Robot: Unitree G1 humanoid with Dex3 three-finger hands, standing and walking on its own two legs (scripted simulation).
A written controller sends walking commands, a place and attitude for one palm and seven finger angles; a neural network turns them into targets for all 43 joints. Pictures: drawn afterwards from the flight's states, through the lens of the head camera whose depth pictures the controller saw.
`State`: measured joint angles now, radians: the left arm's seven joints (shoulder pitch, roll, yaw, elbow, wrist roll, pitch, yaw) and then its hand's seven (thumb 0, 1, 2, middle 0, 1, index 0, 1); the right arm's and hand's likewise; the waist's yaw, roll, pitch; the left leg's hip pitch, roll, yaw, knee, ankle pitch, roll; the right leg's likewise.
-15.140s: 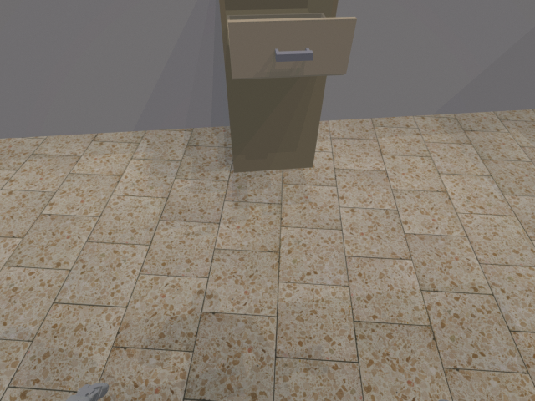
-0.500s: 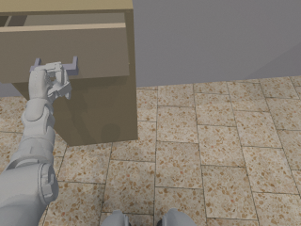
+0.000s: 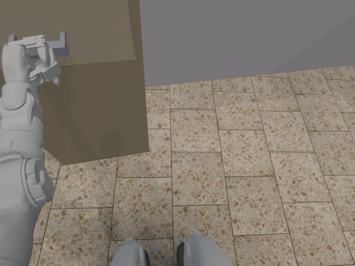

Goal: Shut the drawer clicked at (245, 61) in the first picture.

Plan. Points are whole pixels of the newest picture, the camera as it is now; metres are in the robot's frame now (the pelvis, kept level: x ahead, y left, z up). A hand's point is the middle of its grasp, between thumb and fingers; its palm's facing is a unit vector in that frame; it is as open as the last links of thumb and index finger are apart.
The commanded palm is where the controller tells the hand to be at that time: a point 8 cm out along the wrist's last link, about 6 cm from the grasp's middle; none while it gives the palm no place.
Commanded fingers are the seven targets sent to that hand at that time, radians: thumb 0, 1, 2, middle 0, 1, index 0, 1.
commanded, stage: push the drawer shut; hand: left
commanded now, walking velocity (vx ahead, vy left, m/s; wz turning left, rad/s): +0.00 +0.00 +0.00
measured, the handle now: (37, 43) +0.60 +0.25 +0.09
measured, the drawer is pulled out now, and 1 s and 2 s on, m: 0.00 0.00 0.00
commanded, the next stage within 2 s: pull the fist back off the drawer in 0.46 s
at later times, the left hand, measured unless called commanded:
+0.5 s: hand (45, 63) +0.54 +0.22 +0.09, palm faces +0.10 -0.99 -0.04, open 3.1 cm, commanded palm +0.58 +0.25 +0.09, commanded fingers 0.00 0.90 0.90 -1.40 -1.60 -1.40 -1.60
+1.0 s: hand (45, 64) +0.54 +0.22 +0.09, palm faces +0.11 -0.99 -0.03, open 3.0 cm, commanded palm +0.53 +0.24 +0.09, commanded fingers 0.00 0.90 0.90 -1.40 -1.60 -1.40 -1.60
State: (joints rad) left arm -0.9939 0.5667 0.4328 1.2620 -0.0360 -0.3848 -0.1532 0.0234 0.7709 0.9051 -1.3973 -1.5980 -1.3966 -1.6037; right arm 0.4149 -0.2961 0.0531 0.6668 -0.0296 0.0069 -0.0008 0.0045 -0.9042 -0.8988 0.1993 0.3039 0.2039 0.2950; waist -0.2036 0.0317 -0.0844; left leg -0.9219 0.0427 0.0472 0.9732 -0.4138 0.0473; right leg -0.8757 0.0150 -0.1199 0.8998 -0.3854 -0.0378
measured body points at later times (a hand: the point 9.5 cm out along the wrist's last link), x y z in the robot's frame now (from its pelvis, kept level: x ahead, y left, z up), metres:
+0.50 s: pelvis -0.01 +0.01 -0.01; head +0.13 +0.04 +0.42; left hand +0.53 +0.27 +0.10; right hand -0.04 -0.26 -0.10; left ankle +0.02 +0.09 -0.68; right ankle +0.02 -0.10 -0.68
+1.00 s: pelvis -0.01 +0.01 -0.01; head +0.13 +0.04 +0.41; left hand +0.53 +0.27 +0.09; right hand -0.04 -0.26 -0.10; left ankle +0.02 +0.09 -0.68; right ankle +0.02 -0.10 -0.68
